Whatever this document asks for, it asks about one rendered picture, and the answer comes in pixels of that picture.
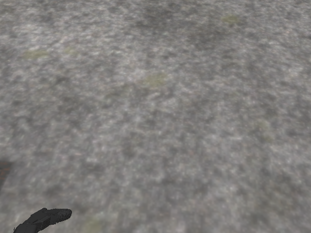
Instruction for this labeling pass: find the robot left hand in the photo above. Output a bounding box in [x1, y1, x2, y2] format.
[14, 208, 72, 233]

